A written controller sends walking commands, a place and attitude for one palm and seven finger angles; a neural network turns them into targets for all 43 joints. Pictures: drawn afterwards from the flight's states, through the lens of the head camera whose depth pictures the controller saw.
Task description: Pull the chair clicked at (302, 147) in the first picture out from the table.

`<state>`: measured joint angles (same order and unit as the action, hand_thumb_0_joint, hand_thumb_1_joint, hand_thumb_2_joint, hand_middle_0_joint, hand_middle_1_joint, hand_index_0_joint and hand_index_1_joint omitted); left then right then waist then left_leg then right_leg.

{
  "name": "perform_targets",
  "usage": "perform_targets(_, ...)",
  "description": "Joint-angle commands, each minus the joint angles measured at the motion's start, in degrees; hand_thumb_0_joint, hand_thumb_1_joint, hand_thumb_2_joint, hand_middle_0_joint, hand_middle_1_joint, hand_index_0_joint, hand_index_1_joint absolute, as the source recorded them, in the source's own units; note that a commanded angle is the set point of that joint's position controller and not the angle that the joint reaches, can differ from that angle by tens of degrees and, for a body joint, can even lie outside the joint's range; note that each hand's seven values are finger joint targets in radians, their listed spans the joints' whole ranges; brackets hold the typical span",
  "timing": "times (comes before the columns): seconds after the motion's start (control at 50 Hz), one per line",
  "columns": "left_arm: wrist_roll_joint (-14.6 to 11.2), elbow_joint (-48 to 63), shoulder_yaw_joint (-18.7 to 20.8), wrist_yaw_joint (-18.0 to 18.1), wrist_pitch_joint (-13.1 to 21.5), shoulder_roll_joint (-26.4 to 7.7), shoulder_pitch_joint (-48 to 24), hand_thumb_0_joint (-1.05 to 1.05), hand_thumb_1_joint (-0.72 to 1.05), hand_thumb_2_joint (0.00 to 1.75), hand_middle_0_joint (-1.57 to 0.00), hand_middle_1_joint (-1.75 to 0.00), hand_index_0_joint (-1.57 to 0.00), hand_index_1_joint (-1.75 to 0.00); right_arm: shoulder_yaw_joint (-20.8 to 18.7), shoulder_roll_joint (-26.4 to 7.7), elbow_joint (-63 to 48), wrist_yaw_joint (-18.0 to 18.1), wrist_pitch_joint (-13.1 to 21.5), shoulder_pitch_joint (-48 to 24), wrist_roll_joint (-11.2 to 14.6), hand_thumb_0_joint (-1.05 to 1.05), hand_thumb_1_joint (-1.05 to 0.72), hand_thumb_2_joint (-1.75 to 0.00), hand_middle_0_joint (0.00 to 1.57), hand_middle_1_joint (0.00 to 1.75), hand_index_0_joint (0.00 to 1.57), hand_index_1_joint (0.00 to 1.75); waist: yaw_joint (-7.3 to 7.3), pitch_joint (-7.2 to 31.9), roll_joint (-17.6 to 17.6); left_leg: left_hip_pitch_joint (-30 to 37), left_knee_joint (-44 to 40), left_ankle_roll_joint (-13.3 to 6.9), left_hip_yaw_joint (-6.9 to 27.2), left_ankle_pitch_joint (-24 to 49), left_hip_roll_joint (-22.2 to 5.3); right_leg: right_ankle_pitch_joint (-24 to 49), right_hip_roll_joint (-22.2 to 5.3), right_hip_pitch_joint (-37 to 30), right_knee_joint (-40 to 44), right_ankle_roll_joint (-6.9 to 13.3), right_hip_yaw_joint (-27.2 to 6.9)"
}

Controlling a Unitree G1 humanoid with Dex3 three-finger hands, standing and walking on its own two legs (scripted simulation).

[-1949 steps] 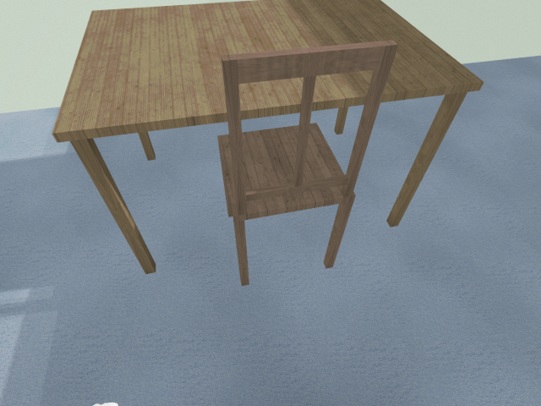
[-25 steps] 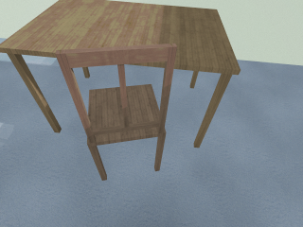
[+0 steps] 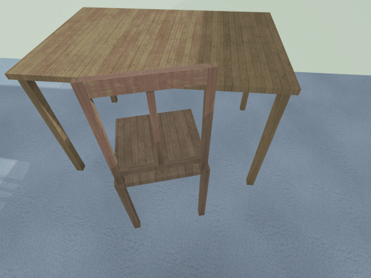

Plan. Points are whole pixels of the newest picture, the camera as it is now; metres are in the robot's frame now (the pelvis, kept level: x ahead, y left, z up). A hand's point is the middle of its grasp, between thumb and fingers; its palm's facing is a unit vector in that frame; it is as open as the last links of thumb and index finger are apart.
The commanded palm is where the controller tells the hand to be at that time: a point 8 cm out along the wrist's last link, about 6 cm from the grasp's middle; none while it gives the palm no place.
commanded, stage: let the arm hang, fingers relaxed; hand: left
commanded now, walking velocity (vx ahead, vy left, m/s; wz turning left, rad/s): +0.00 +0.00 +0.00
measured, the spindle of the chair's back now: (156, 132) +0.55 +0.13 -0.06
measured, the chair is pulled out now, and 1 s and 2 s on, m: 0.15 0.15 0.15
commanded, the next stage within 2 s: look to check the result in 0.32 s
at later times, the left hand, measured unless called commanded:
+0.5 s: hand out of the picture +0.01 +0.18 -0.18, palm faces +0.03 -0.98 -0.19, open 7.3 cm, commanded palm none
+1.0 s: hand out of the picture +0.03 +0.18 -0.18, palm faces +0.03 -0.98 -0.20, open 7.3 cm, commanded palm none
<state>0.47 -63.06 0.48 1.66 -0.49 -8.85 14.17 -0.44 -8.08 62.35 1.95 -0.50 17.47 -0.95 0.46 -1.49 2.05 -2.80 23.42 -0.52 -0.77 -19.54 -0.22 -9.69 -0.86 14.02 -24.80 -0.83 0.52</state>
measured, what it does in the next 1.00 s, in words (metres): stands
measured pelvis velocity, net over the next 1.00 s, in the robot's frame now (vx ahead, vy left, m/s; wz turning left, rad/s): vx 0.02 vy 0.01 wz -0.01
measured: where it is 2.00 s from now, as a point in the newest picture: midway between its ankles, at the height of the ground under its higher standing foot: outside the picture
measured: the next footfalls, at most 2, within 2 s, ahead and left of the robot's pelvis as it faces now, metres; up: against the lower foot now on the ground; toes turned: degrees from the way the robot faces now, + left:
none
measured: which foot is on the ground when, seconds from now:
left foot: down 0.00-1.00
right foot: down 0.00-1.00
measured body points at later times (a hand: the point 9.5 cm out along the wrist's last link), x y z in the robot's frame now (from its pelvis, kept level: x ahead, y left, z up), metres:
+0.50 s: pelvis +0.01 +0.01 +0.00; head +0.03 +0.01 +0.45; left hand +0.01 +0.23 -0.16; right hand -0.02 -0.20 -0.16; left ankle -0.08 +0.11 -0.74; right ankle +0.04 -0.13 -0.74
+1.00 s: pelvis +0.02 +0.01 +0.00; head +0.04 +0.00 +0.45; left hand +0.02 +0.23 -0.16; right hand +0.00 -0.20 -0.16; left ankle -0.08 +0.11 -0.74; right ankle +0.04 -0.13 -0.74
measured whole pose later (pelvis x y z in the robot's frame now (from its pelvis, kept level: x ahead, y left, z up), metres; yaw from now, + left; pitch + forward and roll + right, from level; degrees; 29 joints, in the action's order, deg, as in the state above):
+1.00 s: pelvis +0.02 +0.01 +0.00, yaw +0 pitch -1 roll -1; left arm 0.5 -65.1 1.2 2.2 -0.5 -8.0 14.3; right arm -0.9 -6.9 64.7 3.0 0.2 17.3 -0.8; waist 0.5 -3.3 1.3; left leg -0.4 22.2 -0.9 -1.2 -20.8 -0.1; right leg -12.0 -0.9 12.8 -25.8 -1.3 0.1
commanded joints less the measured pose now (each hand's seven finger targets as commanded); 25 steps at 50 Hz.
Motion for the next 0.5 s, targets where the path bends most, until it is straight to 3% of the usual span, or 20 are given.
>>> perform_targets(0.0, -0.06, 1.15, 1.28, 0.48, 0.56, -5.82, 2.20, 0.00, 0.90, 0.90, -0.20, -0.30, -0.20, -0.30, -0.87, -5.17, -0.14, 0.60, 0.61, 5.15, -0.05, 0.00, -0.90, -0.90, 0.20, 0.30, 0.20, 0.30, -0.03, -3.35, -2.16, -7.20, -5.55, -1.67, 3.10, 11.65, -4.75, 7.79, -3.74, -3.82, 3.19, 2.53, -3.53)
perform_targets(0.1, -0.09, 0.59, 1.31, 0.48, 0.58, -5.23, 2.59, 0.00, 0.90, 0.90, -0.20, -0.30, -0.20, -0.30, -0.85, -4.68, 0.60, 0.73, 0.66, 5.02, -0.01, 0.00, -0.90, -0.90, 0.20, 0.30, 0.20, 0.30, -0.15, -3.85, -0.88, -7.29, -5.82, -1.68, 3.06, 11.39, -4.75, 7.25, -3.57, -4.14, 3.41, 2.51, -3.58)
perform_targets(0.18, -0.12, 0.17, 1.46, 0.43, 0.78, -5.10, 2.92, 0.00, 0.90, 0.90, -0.20, -0.30, -0.20, -0.30, -0.88, -4.77, 1.13, 0.87, 0.99, 5.69, -0.08, 0.00, -0.90, -0.90, 0.20, 0.30, 0.20, 0.30, -0.04, -1.06, -1.22, -5.43, -5.14, -1.56, 2.79, 15.77, -4.74, 11.91, -3.85, -5.84, 2.05, 2.65, -3.31)
perform_targets(0.2, -0.14, 0.13, 1.37, 0.49, 0.67, -5.01, 2.83, 0.00, 0.90, 0.90, -0.20, -0.30, -0.20, -0.30, -0.97, -4.59, 0.99, 0.94, 0.82, 5.42, 0.06, 0.00, -0.90, -0.90, 0.20, 0.30, 0.20, 0.30, -0.10, -2.76, -1.09, -6.02, -5.33, -1.56, 2.78, 14.53, -4.82, 10.51, -3.73, -5.05, 2.59, 2.67, -3.17)
perform_targets(0.34, -0.09, -0.26, 1.46, 0.44, 0.39, -4.51, 2.87, 0.00, 0.90, 0.90, -0.20, -0.30, -0.20, -0.30, -0.83, -4.35, 1.67, 1.09, 0.97, 6.15, -0.05, 0.00, -0.90, -0.90, 0.20, 0.30, 0.20, 0.30, -0.11, -3.98, -0.63, -6.12, -5.81, -1.64, 2.97, 16.16, -4.93, 9.82, -3.52, -4.47, 1.66, 2.53, -2.71)
perform_targets(0.48, -0.17, -0.53, 1.54, 0.53, 0.51, -4.13, 3.44, 0.00, 0.90, 0.90, -0.20, -0.30, -0.20, -0.30, -0.94, -4.35, 1.96, 1.35, 1.13, 7.00, 0.02, 0.00, -0.90, -0.90, 0.20, 0.30, 0.20, 0.30, 0.02, -1.86, -0.58, -4.40, -4.85, -1.43, 2.68, 19.71, -4.97, 12.54, -3.51, -5.49, 0.60, 2.68, -2.42)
